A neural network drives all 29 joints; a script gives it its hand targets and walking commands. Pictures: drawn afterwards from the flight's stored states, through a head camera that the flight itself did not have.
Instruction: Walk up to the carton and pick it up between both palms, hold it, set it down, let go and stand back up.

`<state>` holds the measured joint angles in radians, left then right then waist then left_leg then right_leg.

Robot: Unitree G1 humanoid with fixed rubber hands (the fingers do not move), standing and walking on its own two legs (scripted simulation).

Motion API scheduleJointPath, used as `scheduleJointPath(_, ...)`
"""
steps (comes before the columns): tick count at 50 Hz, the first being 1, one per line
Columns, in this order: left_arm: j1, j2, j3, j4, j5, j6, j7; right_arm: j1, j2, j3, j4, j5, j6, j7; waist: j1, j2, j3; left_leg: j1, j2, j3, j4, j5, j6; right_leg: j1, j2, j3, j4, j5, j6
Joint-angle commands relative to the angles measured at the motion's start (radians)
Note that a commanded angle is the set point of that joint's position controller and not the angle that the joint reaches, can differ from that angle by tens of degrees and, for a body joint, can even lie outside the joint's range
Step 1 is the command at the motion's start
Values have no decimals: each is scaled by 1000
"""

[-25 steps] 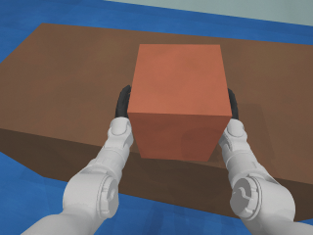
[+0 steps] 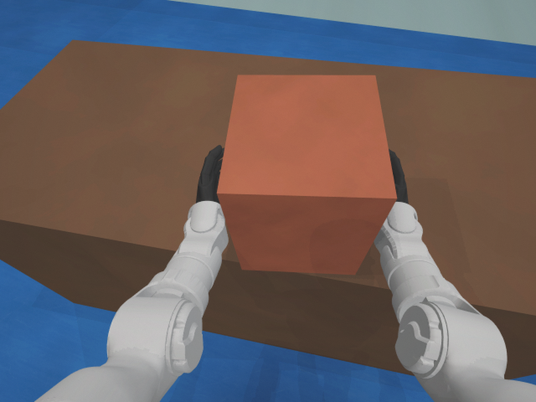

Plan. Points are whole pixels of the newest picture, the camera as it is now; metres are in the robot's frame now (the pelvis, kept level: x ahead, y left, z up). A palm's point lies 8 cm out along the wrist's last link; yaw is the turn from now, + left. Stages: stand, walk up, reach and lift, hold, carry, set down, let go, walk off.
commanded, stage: reach and lift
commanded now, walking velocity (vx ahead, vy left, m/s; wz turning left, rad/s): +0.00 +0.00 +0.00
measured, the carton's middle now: (301, 183) +0.43 -0.03 +0.06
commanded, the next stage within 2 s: none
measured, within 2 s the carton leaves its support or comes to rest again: neither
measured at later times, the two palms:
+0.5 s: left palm (206, 187) +0.40 +0.12 +0.09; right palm (403, 190) +0.40 -0.17 +0.09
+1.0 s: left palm (201, 183) +0.40 +0.12 +0.10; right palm (402, 190) +0.39 -0.17 +0.09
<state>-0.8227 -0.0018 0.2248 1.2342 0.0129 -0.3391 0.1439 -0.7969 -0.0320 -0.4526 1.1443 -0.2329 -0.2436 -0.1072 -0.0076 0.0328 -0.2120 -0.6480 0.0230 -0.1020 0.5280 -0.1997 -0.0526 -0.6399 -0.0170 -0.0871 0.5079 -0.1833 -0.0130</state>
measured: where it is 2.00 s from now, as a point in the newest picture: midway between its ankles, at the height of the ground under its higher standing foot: outside the picture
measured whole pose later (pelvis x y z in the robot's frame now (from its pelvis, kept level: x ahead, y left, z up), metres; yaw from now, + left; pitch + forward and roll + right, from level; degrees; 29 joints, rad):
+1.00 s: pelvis -0.02 +0.00 +0.00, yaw +0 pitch +17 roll -1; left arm -0.82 0.02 0.18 1.11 0.01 -0.19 0.14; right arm -0.80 -0.06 -0.28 1.09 -0.19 -0.16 -0.17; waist -0.01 0.03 -0.28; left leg -0.65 0.02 -0.10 0.53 -0.17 -0.05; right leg -0.64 -0.02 -0.09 0.51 -0.15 -0.01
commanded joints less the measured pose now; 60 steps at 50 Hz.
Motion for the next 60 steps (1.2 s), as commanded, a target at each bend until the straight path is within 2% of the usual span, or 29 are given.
scheduleJointPath(1, -793, -737, -370, -250, 90, -102, -113, -715, 683, 424, -212, -81, -136, 146, -121, -19, -890, 330, -51, 106, -2, 343, -31, 541, 76, 0, -12, 598, 19)
scheduleJointPath(4, -786, -753, -386, -270, 83, -106, -112, -712, 694, 456, -242, -74, -154, 139, -116, -30, -914, 334, -52, 99, 4, 360, -27, 566, 74, 4, -13, 636, 18)
scheduleJointPath(5, -790, -761, -401, -291, 78, -108, -110, -714, 686, 453, -243, -71, -164, 139, -128, -20, -918, 337, -55, 97, 7, 373, -29, 564, 79, 0, -13, 642, 16)
scheduleJointPath(13, -793, -749, -387, -294, 79, -90, -113, -713, 658, 455, -203, -57, -180, 127, -135, -43, -858, 363, -52, 89, 5, 375, -19, 563, 86, 2, -30, 624, 19)
scheduleJointPath(14, -795, -733, -381, -286, 85, -88, -114, -707, 647, 456, -178, -54, -179, 130, -121, -22, -837, 360, -53, 93, -1, 365, -22, 550, 84, 6, -34, 599, 18)
scheduleJointPath(16, -779, -726, -358, -240, 97, -75, -117, -737, 625, 440, -177, -59, -183, 129, -115, -35, -784, 358, -52, 97, -14, 332, -15, 541, 84, 3, -49, 553, 20)
scheduleJointPath(18, -789, -705, -349, -255, 94, -73, -126, -729, 632, 446, -170, -62, -181, 126, -110, -47, -783, 347, -54, 103, -21, 310, -10, 559, 80, 9, -46, 547, 25)
scheduleJointPath(22, -830, -678, -328, -212, 82, -63, -132, -788, 622, 418, -160, -73, -181, 128, -91, -64, -752, 322, -49, 112, -56, 210, 4, 510, 82, 8, -67, 437, 23)
scheduleJointPath(23, -838, -677, -331, -200, 77, -58, -135, -794, 622, 413, -157, -79, -173, 127, -97, -73, -738, 324, -48, 114, -65, 172, 9, 494, 80, 6, -70, 397, 25)
scheduleJointPath(24, -847, -664, -321, -224, 78, -62, -133, -779, 639, 415, -147, -80, -174, 129, -82, -70, -748, 317, -51, 121, -68, 158, 13, 498, 78, 9, -68, 382, 25)
scheduleJointPath(27, -894, -650, -322, -230, 63, -52, -134, -819, 638, 403, -154, -87, -165, 132, -70, -67, -741, 307, -48, 128, -88, 93, 21, 457, 76, 8, -77, 305, 25)
scheduleJointPath(28, -904, -648, -319, -230, 63, -46, -133, -801, 639, 390, -126, -88, -155, 132, -77, -58, -724, 307, -46, 130, -92, 69, 20, 451, 74, 6, -80, 282, 25)
scheduleJointPath(29, -899, -644, -318, -221, 60, -45, -133, -813, 638, 400, -142, -91, -158, 133, -63, -62, -728, 300, -47, 132, -97, 62, 26, 448, 73, 6, -83, 273, 27)
scheduleJointPath(31, -901, -639, -313, -220, 57, -39, -132, -826, 640, 401, -143, -85, -151, 133, -66, -73, -727, 289, -50, 137, -104, 37, 29, 442, 73, 9, -86, 248, 31)
scheduleJointPath(32, -919, -634, -313, -244, 52, -38, -132, -825, 647, 407, -140, -82, -144, 134, -53, -68, -741, 296, -48, 140, -109, 36, 33, 444, 73, 12, -85, 246, 31)
scheduleJointPath(33, -936, -636, -326, -256, 45, -32, -133, -833, 653, 405, -160, -79, -137, 131, -64, -72, -755, 297, -46, 138, -112, 25, 33, 451, 69, 11, -81, 250, 31)
scheduleJointPath(34, -930, -641, -328, -266, 40, -28, -128, -845, 658, 421, -170, -71, -134, 133, -52, -65, -760, 300, -48, 136, -111, 29, 32, 448, 71, 14, -78, 244, 31)
scheduleJointPath(36, -934, -651, -340, -277, 35, -20, -126, -852, 662, 435, -182, -61, -125, 128, -64, -70, -777, 312, -45, 131, -107, 42, 32, 444, 76, 12, -87, 245, 34)
scheduleJointPath(40, -919, -662, -368, -338, 13, 5, -119, -857, 700, 501, -232, -5, -93, 123, -53, -67, -827, 314, -50, 127, -97, 108, 30, 496, 77, 27, -67, 352, 37)
scheduleJointPath(41, -937, -660, -375, -361, 9, 11, -116, -850, 711, 509, -221, 6, -82, 117, -61, -65, -820, 318, -51, 124, -98, 110, 31, 498, 76, 34, -72, 356, 36)
scheduleJointPath(44, -899, -697, -431, -424, -16, 40, -111, -869, 744, 584, -329, 64, -62, 107, -62, -55, -885, 333, -53, 109, -76, 188, 26, 542, 78, 41, -56, 451, 41)
scheduleJointPath(45, -903, -702, -437, -451, -24, 47, -108, -875, 763, 616, -357, 89, -54, 106, -50, -54, -913, 340, -56, 104, -66, 224, 26, 565, 82, 49, -52, 495, 40)
scheduleJointPath(46, -883, -728, -461, -445, -35, 64, -105, -899, 762, 630, -390, 107, -45, 104, -63, -55, -922, 336, -57, 96, -57, 235, 24, 574, 85, 48, -54, 505, 41)
scheduleJointPath(47, -865, -734, -481, -464, -47, 80, -104, -907, 779, 667, -441, 135, -31, 102, -51, -55, -929, 332, -61, 90, -56, 243, 29, 578, 85, 54, -54, 508, 44)
scheduleJointPath(48, -873, -743, -494, -497, -54, 97, -101, -900, 778, 670, -447, 157, -12, 97, -64, -53, -914, 342, -61, 81, -50, 255, 29, 584, 85, 55, -55, 515, 42)
scheduleJointPath(51, -864, -745, -514, -575, -78, 156, -100, -886, 791, 714, -501, 221, 53, 88, -59, -60, -899, 356, -67, 65, -54, 272, 33, 602, 84, 65, -58, 525, 45)
scheduleJointPath(56, -848, -719, -473, -617, -71, 296, -115, -947, 777, 751, -588, 313, 176, 67, -48, -97, -841, 387, -79, 59, -72, 245, 49, 670, 75, 74, -82, 477, 51)
scheduleJointPath(58, -856, -695, -444, -614, -60, 352, -123, -958, 756, 733, -581, 326, 226, 62, -52, -101, -760, 386, -83, 58, -101, 194, 55, 669, 72, 75, -99, 403, 56)
scheduleJointPath(60, -861, -688, -427, -627, -64, 399, -126, -1009, 760, 738, -628, 357, 264, 59, -36, -115, -776, 391, -86, 61, -105, 186, 62, 690, 70, 80, -105, 394, 55)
